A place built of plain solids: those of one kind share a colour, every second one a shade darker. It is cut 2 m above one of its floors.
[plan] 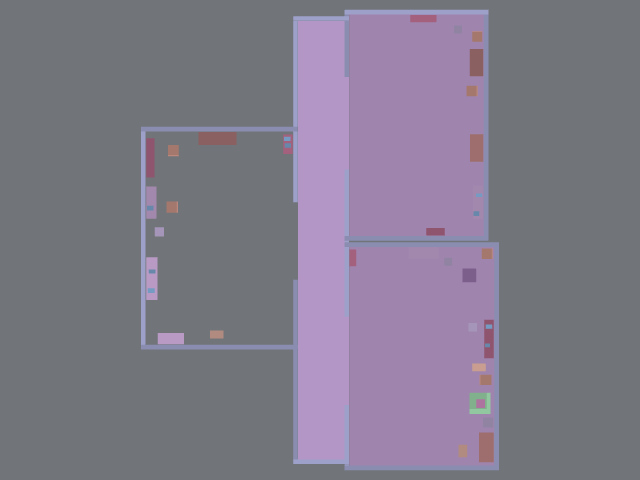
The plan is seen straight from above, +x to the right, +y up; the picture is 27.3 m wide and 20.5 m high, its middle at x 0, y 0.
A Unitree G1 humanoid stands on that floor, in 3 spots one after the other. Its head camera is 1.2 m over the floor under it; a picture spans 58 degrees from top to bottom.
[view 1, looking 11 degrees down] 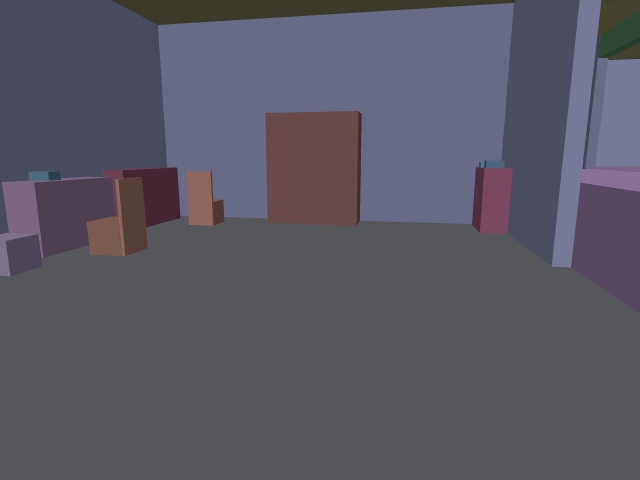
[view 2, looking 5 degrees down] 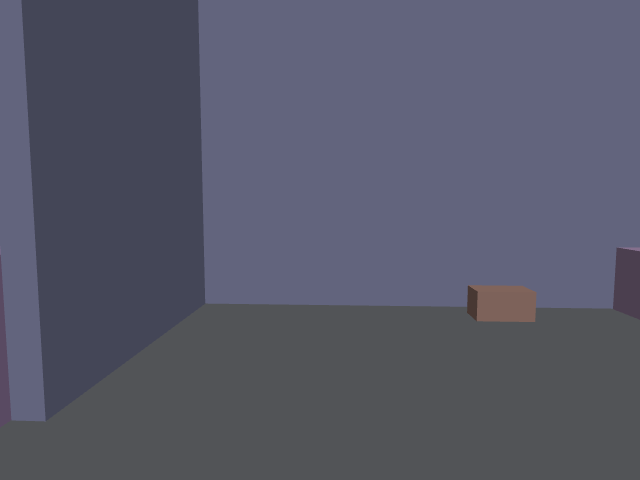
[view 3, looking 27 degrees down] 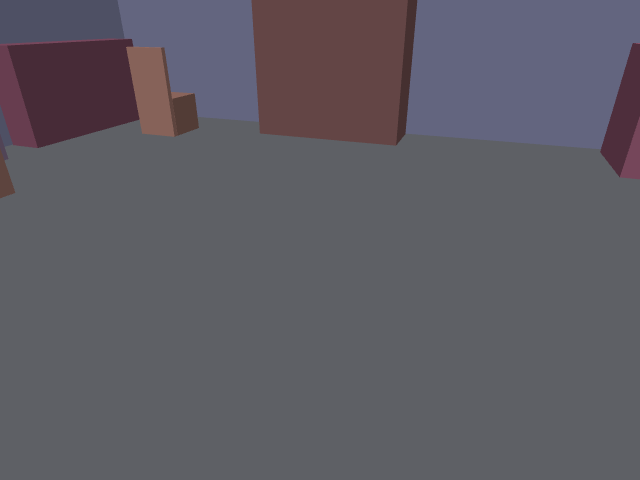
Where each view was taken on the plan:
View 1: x -2.77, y -3.42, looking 101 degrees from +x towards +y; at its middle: ground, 6.29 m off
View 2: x -2.77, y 0.50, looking -87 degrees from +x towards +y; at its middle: wall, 5.00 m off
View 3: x -2.77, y -0.52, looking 110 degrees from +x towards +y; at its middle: ground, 2.64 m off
